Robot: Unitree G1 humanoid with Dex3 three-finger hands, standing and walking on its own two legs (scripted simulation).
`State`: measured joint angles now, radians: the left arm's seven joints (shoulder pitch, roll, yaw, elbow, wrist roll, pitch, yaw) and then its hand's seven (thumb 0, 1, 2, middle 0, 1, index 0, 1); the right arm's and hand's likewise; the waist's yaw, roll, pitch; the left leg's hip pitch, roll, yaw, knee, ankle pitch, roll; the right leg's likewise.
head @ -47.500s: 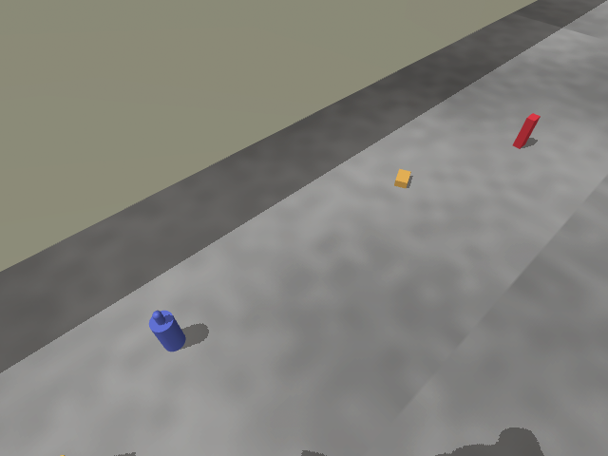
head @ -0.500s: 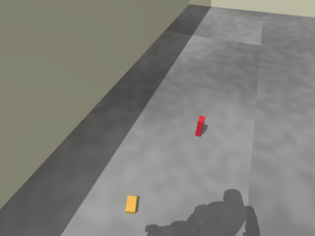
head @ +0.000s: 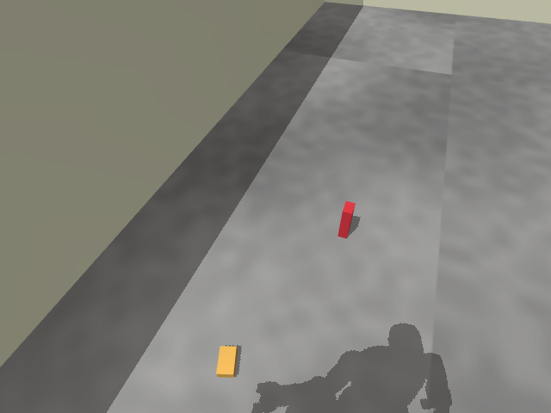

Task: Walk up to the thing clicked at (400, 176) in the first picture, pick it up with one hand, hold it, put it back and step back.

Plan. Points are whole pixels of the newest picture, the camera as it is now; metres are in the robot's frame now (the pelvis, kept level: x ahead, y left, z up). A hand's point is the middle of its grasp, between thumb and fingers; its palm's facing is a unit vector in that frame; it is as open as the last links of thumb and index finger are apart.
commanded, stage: stand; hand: left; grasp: from above
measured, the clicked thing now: (227, 361) +0.42 +0.23 -0.76
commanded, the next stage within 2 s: step back in 0.96 s
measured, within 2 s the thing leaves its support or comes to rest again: neither
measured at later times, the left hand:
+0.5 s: hand out of the picture +0.06 +0.25 -0.16, palm faces +0.00 -0.94 -0.34, open 7.4 cm
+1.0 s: hand out of the picture +0.07 +0.25 -0.16, palm faces +0.00 -0.94 -0.34, open 7.4 cm
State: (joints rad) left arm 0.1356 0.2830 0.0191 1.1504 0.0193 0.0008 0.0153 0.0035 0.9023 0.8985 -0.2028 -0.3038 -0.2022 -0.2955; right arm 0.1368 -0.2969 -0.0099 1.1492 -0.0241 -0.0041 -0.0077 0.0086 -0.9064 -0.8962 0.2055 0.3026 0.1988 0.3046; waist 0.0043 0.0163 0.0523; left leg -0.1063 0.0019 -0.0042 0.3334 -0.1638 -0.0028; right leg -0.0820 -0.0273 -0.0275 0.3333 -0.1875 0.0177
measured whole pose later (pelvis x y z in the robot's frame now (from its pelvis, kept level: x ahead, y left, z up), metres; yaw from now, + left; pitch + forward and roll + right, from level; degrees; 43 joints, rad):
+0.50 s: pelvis +0.00 +0.00 +0.00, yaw +0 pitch -3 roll +0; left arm 0.13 0.32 0.02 1.15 0.02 0.00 0.01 0.00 0.90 0.90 -0.20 -0.30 -0.20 -0.30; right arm 0.12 -0.32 -0.02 1.15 -0.02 -0.01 0.00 0.01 -0.91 -0.90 0.21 0.30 0.20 0.30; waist 0.00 0.01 0.06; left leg -0.10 0.00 0.00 0.32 -0.16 0.00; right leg -0.08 -0.03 -0.03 0.32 -0.18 0.02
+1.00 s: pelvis +0.00 +0.00 +0.00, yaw +0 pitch -2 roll +0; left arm 0.13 0.33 0.02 1.12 0.01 0.00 0.00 0.00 0.90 0.90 -0.20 -0.30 -0.20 -0.30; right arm 0.11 -0.34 -0.01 1.13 -0.01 0.00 0.01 0.01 -0.91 -0.90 0.21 0.30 0.20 0.30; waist 0.00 0.01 0.06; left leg -0.14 0.00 0.00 0.35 -0.17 0.00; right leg -0.11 -0.03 -0.03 0.34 -0.19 0.02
